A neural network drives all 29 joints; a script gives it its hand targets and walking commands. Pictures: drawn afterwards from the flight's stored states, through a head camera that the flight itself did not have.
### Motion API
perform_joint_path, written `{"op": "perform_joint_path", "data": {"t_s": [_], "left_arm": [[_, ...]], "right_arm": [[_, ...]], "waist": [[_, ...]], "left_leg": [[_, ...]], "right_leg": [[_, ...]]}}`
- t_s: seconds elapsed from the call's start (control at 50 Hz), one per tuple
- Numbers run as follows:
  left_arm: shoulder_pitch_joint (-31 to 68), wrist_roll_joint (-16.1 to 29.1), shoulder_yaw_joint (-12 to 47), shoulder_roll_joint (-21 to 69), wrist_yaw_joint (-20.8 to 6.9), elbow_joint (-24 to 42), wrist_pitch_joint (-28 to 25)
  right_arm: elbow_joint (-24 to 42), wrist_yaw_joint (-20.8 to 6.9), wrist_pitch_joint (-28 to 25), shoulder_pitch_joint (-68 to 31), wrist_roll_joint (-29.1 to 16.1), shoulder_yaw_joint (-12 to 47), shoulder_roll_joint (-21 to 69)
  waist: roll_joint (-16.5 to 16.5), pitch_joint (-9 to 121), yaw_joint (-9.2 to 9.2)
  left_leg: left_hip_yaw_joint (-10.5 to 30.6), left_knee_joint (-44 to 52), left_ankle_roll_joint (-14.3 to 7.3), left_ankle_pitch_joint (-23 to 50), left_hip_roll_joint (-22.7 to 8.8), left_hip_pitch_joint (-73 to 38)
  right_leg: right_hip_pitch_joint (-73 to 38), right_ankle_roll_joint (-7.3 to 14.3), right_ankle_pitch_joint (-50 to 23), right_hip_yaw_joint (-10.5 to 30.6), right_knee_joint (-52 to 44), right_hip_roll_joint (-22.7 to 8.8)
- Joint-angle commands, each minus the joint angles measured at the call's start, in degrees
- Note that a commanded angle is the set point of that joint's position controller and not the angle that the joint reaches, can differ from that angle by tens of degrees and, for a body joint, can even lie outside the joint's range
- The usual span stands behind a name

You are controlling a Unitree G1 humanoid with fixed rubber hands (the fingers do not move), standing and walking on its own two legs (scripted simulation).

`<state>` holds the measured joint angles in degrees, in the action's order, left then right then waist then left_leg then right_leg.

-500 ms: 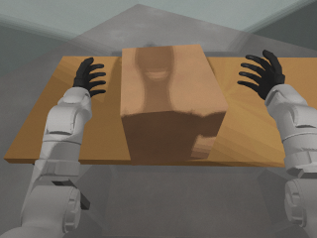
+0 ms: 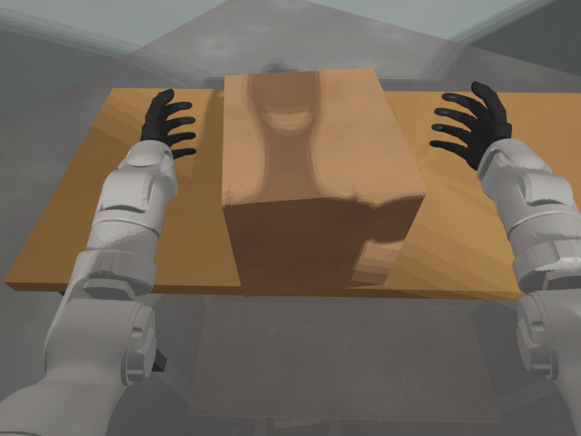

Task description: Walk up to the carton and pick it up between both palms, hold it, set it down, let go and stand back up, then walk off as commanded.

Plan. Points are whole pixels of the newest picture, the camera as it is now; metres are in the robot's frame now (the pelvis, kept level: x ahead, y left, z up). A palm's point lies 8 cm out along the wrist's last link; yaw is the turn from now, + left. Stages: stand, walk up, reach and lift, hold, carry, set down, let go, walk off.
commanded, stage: reach and lift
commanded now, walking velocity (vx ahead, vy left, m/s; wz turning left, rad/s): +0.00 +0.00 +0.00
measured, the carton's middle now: (307, 184) +0.48 +0.00 +0.04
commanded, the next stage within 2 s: none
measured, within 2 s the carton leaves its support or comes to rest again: neither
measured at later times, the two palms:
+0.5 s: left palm (159, 185) +0.43 +0.22 +0.08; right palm (454, 173) +0.46 -0.21 +0.10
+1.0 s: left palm (194, 187) +0.43 +0.17 +0.08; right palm (423, 181) +0.45 -0.17 +0.08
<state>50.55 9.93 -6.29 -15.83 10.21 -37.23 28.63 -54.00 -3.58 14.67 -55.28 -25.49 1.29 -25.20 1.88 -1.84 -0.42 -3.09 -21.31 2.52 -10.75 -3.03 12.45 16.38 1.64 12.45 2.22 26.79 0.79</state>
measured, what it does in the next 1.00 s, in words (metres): stands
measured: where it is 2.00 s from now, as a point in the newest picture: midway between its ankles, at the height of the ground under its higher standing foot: outside the picture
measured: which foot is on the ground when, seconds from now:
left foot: down 0.00-1.00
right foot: down 0.00-1.00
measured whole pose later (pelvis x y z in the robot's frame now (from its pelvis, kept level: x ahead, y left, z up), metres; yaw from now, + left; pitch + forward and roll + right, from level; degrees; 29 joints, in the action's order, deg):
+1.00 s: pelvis +0.00 +0.01 -0.01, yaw +0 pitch +15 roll +0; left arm 49.8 8.5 -1.9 -6.8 9.4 -60.0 -5.4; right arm -68.2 -3.8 -8.2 -53.4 -20.3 7.0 -18.5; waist -1.0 8.4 -3.4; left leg -2.9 -26.7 2.5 -11.6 -4.0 30.1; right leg 31.6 0.8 10.3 2.2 26.8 1.6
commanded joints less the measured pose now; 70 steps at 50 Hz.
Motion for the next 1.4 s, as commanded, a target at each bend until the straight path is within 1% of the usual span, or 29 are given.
{"op": "perform_joint_path", "data": {"t_s": [0.0,0.1,0.16,0.24,0.26,0.3,0.38,0.44,0.48,0.54,0.6,0.64,0.7,0.78,0.82,0.88,0.96,1.02,1.06,1.1,1.12,1.16,1.22,1.3,1.38], "left_arm": [[23.21,-0.63,-0.33,-6.06,-1.05,1.6,-8.07],[24.85,1.04,2.34,-3.97,-1.58,-3.59,-15.59],[25.65,1.88,4.18,-2.59,-1.67,-7.61,-20.36],[25.46,2.95,5.92,-1.26,-2.23,-14.65,-26.7],[25.1,3.35,6.3,-0.82,-2.36,-16.1,-28.22],[25.81,4.31,6.89,-0.63,-2.39,-16.96,-31.13],[27.49,5.66,8.7,-0.17,-1.58,-15.49,-34.94],[26.61,4.75,8.71,0.43,-1.01,-14.59,-35.28],[25.18,3.95,8.52,1.18,-0.93,-14.31,-34.7],[23.7,2.97,8.36,2.24,-0.96,-13.83,-33.83],[22.92,2.09,8.15,3.56,-1.13,-12.73,-33.44],[22.7,1.67,7.75,5.0,-1.39,-11.87,-33.68],[22.24,0.6,6.3,6.59,-1.81,-11.92,-34.34],[22.32,-1.31,3.52,7.31,-1.98,-13.61,-35.57],[22.64,-2.63,1.69,7.11,-1.73,-14.36,-36.11],[23.38,-4.58,-0.78,7.1,-0.98,-15.28,-36.71],[25.06,-5.84,-2.75,7.36,0.54,-16.68,-36.74],[27.07,-4.86,-1.76,8.26,1.6,-17.88,-36.22],[28.31,-3.67,-0.15,9.13,2.17,-18.72,-35.96],[29.37,-2.52,0.89,9.44,2.68,-19.18,-35.9],[29.89,-2.03,1.29,9.58,2.9,-19.17,-35.98],[30.56,-1.49,1.76,9.79,3.12,-19.28,-36.24],[30.73,-1.37,1.57,10.34,3.17,-19.77,-36.77],[29.65,-2.25,0.73,11.48,2.95,-20.05,-37.12],[28.63,-3.3,-0.08,12.59,2.48,-19.47,-37.28]], "right_arm": [[2.68,-1.73,-6.0,-24.03,1.14,4.17,-10.19],[1.84,-2.32,-10.35,-25.1,2.53,4.83,-7.37],[-0.49,-2.92,-13.13,-25.32,2.78,5.34,-6.21],[-4.61,-3.68,-16.42,-24.77,2.38,6.82,-4.62],[-5.5,-3.79,-17.21,-24.66,2.1,7.4,-4.28],[-6.29,-3.9,-18.81,-25.15,1.23,8.51,-4.29],[-6.88,-3.79,-22.02,-26.23,-0.93,9.25,-6.05],[-8.53,-3.28,-23.55,-25.88,-1.59,9.27,-7.74],[-9.55,-3.01,-24.07,-25.45,-1.65,9.44,-8.4],[-10.83,-2.83,-24.39,-25.1,-1.52,9.54,-8.77],[-10.51,-2.73,-24.78,-24.99,-1.48,10.03,-7.8],[-9.49,-2.62,-25.1,-25.26,-1.08,10.27,-5.76],[-7.96,-2.43,-25.21,-25.33,-0.27,11.01,-2.21],[-6.54,-1.77,-25.23,-25.84,1.82,10.56,1.25],[-6.24,-1.18,-25.24,-26.21,3.48,9.33,2.26],[-5.7,0.02,-25.22,-27.32,5.78,7.01,3.61],[-6.05,1.67,-24.83,-29.43,7.83,3.89,3.94],[-7.67,2.61,-23.72,-31.0,8.05,2.66,4.27],[-9.33,2.61,-22.65,-31.29,7.51,2.53,4.9],[-9.79,2.48,-21.79,-31.66,7.19,2.49,5.45],[-9.72,2.49,-21.51,-31.84,6.92,2.65,5.84],[-9.57,2.52,-21.26,-31.87,6.94,2.48,6.18],[-9.29,2.67,-21.17,-31.73,6.77,2.66,6.97],[-8.83,2.93,-21.49,-31.17,6.34,3.14,7.54],[-8.06,3.28,-22.08,-30.79,5.9,3.48,8.06]], "waist": [[-3.3,37.47,-7.63],[-2.14,40.32,-8.05],[-2.11,42.4,-8.04],[-1.62,42.76,-8.18],[-1.42,42.93,-8.4],[-1.66,44.69,-8.82],[-4.29,52.1,-9.02],[-5.07,54.96,-8.53],[-4.97,54.43,-8.5],[-4.87,52.07,-8.3],[-4.71,51.11,-8.38],[-3.83,51.24,-8.49],[-1.97,51.3,-9.0],[0.58,50.29,-9.18],[1.25,50.06,-9.14],[1.71,49.56,-8.96],[1.93,48.75,-8.42],[1.47,47.2,-7.6],[0.72,45.66,-7.03],[0.5,45.2,-6.92],[0.37,45.36,-6.96],[0.26,46.2,-6.86],[0.45,48.46,-7.09],[0.24,50.76,-7.67],[0.14,51.75,-7.79]], "left_leg": [[-1.49,-1.24,-0.33,16.16,3.0,0.69],[-1.75,-2.13,-0.41,13.1,2.56,3.71],[-1.76,-3.2,-0.13,12.17,2.28,4.97],[-1.94,-4.25,-0.18,9.9,1.97,7.71],[-2.01,-4.6,-0.16,9.85,1.83,8.36],[-2.15,-5.36,0.19,10.92,1.67,8.63],[-1.95,-7.34,1.76,16.96,1.57,5.36],[-1.62,-8.39,2.66,22.3,1.42,2.63],[-1.47,-8.59,2.92,24.77,1.33,1.5],[-1.16,-8.75,3.21,27.36,1.25,0.34],[-0.97,-9.06,3.31,29.65,1.3,-0.17],[-1.04,-9.13,3.13,30.16,1.41,0.68],[-1.45,-8.67,2.43,28.84,1.67,3.17],[-2.06,-7.3,1.32,24.23,2.13,7.84],[-2.33,-6.58,1.0,21.95,2.33,9.86],[-2.78,-5.61,0.71,18.56,2.52,12.59],[-2.95,-4.84,0.59,15.16,2.41,14.39],[-2.78,-4.83,0.6,12.7,1.97,13.94],[-2.47,-4.95,0.64,10.89,1.55,12.94],[-2.27,-5.22,0.64,9.45,1.29,12.54],[-2.25,-5.43,0.66,9.29,1.24,12.48],[-2.14,-5.92,0.8,9.79,1.15,12.07],[-2.1,-6.75,1.02,11.85,1.14,11.58],[-2.05,-7.46,1.42,15.51,1.25,10.47],[-2.05,-7.99,1.81,19.06,1.48,9.52]], "right_leg": [[-10.31,-2.6,-26.93,-2.26,-5.02,3.46],[-6.66,-2.33,-21.4,-2.51,-4.43,2.98],[-3.78,-2.14,-19.19,-2.79,-3.73,2.82],[-0.9,-2.07,-16.39,-2.68,-2.77,2.27],[-0.4,-2.08,-16.15,-2.6,-2.41,2.15],[0.37,-2.07,-16.79,-2.58,-1.64,2.1],[1.92,-1.74,-21.18,-3.41,-0.57,2.75],[2.75,-1.61,-24.74,-3.87,-0.79,3.52],[2.79,-1.61,-26.26,-4.06,-1.18,3.84],[3.12,-1.64,-27.48,-4.39,-1.65,4.09],[2.42,-1.75,-30.1,-4.25,-1.7,4.04],[0.97,-2.07,-32.29,-4.03,-1.45,3.88],[-1.96,-2.71,-35.39,-3.26,-0.9,3.31],[-6.07,-3.52,-37.05,-2.18,-0.05,2.39],[-7.57,-3.79,-36.58,-1.68,0.22,2.03],[-8.55,-3.98,-34.01,-1.28,0.38,1.66],[-7.36,-3.65,-28.0,-1.35,0.15,1.63],[-3.7,-3.02,-21.18,-1.83,-0.69,1.75],[-0.08,-2.36,-15.74,-2.29,-1.42,1.9],[2.43,-1.95,-12.44,-2.51,-1.65,1.86],[3.1,-1.85,-11.98,-2.55,-1.56,1.82],[3.91,-1.78,-12.21,-2.6,-1.33,1.83],[3.7,-1.84,-14.63,-2.52,-0.87,1.89],[2.12,-1.97,-19.07,-2.44,-0.43,2.13],[-0.28,-2.21,-24.94,-2.34,-0.06,2.39]]}}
